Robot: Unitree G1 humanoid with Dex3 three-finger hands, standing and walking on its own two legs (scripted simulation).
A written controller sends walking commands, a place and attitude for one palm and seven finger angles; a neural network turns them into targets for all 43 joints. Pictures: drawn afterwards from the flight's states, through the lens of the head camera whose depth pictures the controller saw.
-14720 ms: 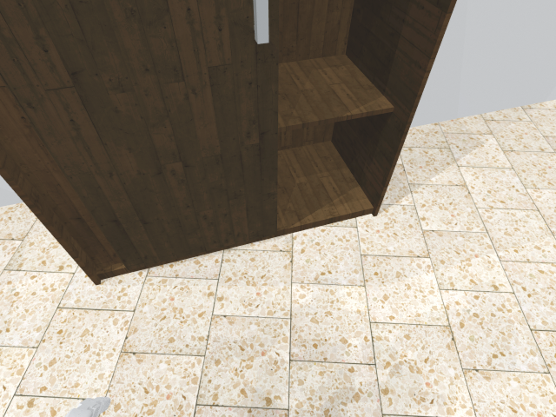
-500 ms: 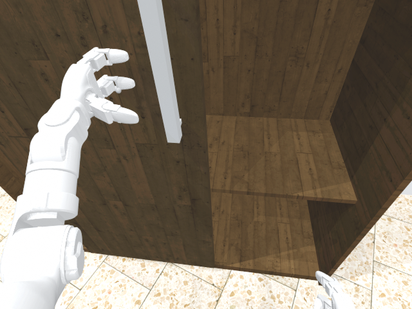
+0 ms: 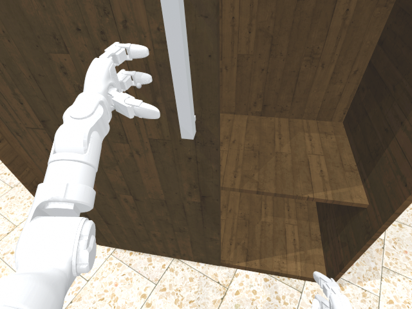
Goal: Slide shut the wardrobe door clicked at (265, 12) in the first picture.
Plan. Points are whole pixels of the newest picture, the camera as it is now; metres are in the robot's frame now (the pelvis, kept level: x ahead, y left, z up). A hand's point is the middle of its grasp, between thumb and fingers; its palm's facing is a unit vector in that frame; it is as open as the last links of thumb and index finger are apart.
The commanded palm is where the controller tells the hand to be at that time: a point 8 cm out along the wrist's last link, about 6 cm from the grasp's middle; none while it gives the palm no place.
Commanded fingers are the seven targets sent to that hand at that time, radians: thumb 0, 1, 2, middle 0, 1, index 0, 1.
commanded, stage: move the hooked fingers beside the handle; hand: left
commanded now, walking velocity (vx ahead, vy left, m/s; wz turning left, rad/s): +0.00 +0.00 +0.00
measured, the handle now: (184, 69) +0.46 +0.08 +0.27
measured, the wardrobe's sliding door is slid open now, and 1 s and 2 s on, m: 0.48 0.48 0.48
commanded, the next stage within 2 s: none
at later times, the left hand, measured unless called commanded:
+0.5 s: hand (139, 84) +0.42 +0.16 +0.26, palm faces +0.02 -1.00 -0.07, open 13.9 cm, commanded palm +0.41 +0.18 +0.25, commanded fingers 0.00 -0.50 0.30 -0.30 -1.20 -0.30 -1.20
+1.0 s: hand (136, 83) +0.42 +0.17 +0.26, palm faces +0.00 -1.00 -0.05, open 13.7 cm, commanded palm +0.42 +0.19 +0.24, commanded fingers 0.00 -0.50 0.30 -0.30 -1.20 -0.30 -1.20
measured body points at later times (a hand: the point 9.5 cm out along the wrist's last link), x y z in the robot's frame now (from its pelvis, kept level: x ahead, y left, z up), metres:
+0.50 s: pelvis -0.01 +0.00 +0.00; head -0.02 -0.03 +0.45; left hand +0.41 +0.22 +0.26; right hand +0.16 -0.23 -0.11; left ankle +0.02 +0.08 -0.74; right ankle +0.00 -0.09 -0.74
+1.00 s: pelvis -0.01 +0.00 +0.00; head -0.02 -0.02 +0.45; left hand +0.42 +0.22 +0.26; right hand +0.12 -0.25 -0.11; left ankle +0.02 +0.08 -0.74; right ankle +0.00 -0.09 -0.74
